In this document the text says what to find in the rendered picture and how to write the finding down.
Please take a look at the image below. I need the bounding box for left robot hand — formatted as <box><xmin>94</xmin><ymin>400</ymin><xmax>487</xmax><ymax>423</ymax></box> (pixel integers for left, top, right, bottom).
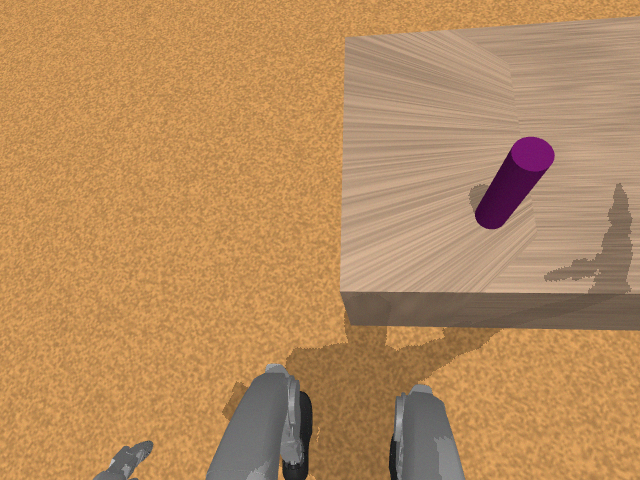
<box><xmin>93</xmin><ymin>441</ymin><xmax>153</xmax><ymax>480</ymax></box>

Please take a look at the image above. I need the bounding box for can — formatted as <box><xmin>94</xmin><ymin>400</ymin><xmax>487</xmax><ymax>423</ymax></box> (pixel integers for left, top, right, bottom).
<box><xmin>475</xmin><ymin>137</ymin><xmax>555</xmax><ymax>229</ymax></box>

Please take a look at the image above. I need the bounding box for left robot foot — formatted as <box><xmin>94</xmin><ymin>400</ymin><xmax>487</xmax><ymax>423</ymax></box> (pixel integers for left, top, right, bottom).
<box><xmin>282</xmin><ymin>391</ymin><xmax>313</xmax><ymax>480</ymax></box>

